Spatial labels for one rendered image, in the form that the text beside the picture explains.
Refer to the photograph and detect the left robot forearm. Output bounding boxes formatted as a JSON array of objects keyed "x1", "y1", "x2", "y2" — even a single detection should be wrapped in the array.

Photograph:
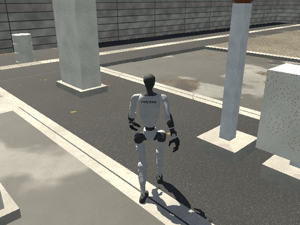
[{"x1": 128, "y1": 112, "x2": 135, "y2": 125}]

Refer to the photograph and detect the robot right hand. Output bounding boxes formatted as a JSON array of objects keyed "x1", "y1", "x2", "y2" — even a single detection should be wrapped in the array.
[{"x1": 169, "y1": 137, "x2": 180, "y2": 152}]

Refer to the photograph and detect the left robot foot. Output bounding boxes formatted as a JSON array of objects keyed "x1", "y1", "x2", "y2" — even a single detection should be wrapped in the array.
[{"x1": 139, "y1": 190, "x2": 149, "y2": 203}]

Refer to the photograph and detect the robot left hand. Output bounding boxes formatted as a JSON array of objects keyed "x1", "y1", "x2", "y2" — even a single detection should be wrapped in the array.
[{"x1": 129, "y1": 123, "x2": 140, "y2": 131}]

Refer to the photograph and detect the robot left upper arm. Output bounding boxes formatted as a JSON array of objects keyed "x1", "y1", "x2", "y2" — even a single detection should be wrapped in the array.
[{"x1": 129, "y1": 94, "x2": 140, "y2": 119}]

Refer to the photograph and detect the right robot forearm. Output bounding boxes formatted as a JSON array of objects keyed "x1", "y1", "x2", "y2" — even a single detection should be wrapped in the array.
[{"x1": 167, "y1": 114, "x2": 178, "y2": 139}]

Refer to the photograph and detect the robot right upper arm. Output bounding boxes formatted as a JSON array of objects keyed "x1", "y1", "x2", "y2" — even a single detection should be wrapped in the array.
[{"x1": 159, "y1": 94, "x2": 171, "y2": 121}]

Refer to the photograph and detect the robot left shin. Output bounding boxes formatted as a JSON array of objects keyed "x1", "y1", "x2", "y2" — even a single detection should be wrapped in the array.
[{"x1": 138, "y1": 162, "x2": 147, "y2": 196}]

